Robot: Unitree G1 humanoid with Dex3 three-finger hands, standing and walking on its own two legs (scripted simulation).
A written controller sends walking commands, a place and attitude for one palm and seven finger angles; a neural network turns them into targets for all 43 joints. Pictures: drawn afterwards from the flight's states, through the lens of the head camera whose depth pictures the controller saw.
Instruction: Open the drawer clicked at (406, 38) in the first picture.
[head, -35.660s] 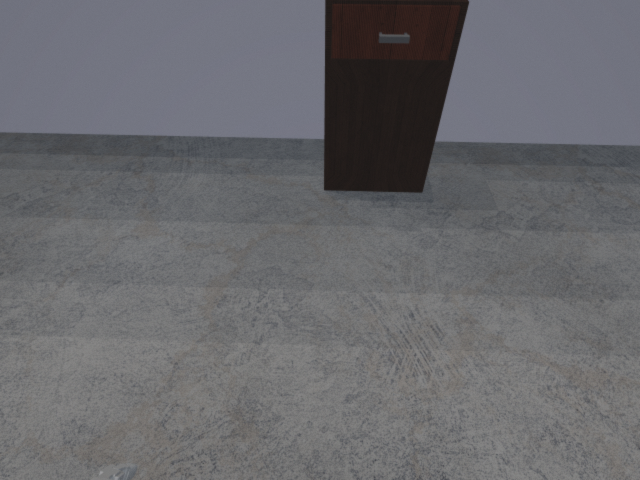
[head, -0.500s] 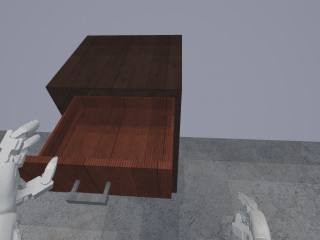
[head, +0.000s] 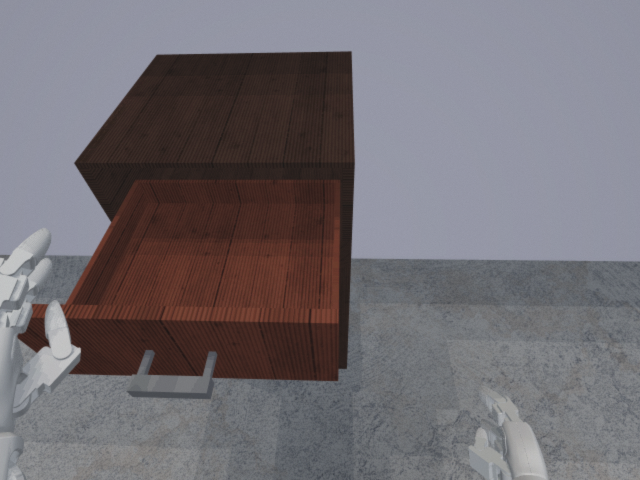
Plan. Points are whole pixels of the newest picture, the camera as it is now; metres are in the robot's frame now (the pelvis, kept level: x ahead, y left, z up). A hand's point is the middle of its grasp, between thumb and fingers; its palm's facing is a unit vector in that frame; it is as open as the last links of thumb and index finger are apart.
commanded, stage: step back with the hand held close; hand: left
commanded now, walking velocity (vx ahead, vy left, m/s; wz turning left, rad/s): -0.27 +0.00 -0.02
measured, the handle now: (175, 372) +0.26 +0.23 -0.03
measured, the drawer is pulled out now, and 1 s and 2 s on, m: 0.30 0.30 0.30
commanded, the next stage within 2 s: stop stepping back and stand still in 1.22 s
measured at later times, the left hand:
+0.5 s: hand (28, 433) +0.13 +0.24 +0.15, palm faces +0.38 -0.81 -0.44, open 7.4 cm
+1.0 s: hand out of the picture +0.08 +0.24 +0.16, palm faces +0.30 -0.85 -0.44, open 7.4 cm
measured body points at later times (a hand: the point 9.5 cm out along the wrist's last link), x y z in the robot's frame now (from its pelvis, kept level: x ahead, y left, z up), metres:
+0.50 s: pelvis -0.06 +0.01 -0.01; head -0.04 +0.01 +0.44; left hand +0.10 +0.29 +0.18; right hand +0.14 -0.22 -0.08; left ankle -0.02 +0.13 -0.74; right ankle +0.00 -0.12 -0.74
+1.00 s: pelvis -0.12 +0.02 -0.01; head -0.09 +0.03 +0.44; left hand +0.06 +0.28 +0.18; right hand +0.05 -0.23 -0.09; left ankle -0.09 +0.12 -0.72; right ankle -0.09 -0.11 -0.74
